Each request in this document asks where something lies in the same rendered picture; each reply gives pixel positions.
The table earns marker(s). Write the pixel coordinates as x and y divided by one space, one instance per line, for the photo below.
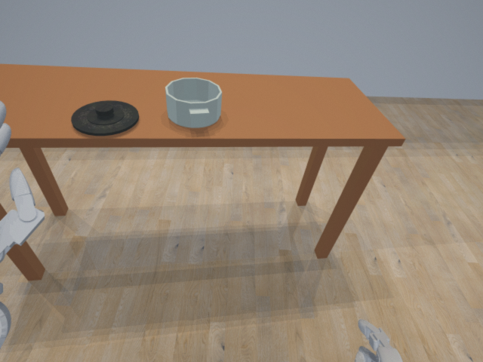
256 111

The robot right hand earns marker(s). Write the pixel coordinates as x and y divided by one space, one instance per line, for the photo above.
379 342

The lid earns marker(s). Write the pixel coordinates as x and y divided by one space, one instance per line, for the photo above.
86 120

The pot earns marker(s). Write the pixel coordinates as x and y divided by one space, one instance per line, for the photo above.
193 102

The robot left hand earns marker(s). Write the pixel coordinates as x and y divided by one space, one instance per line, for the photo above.
18 225

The knob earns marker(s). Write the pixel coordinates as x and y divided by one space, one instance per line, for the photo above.
104 109

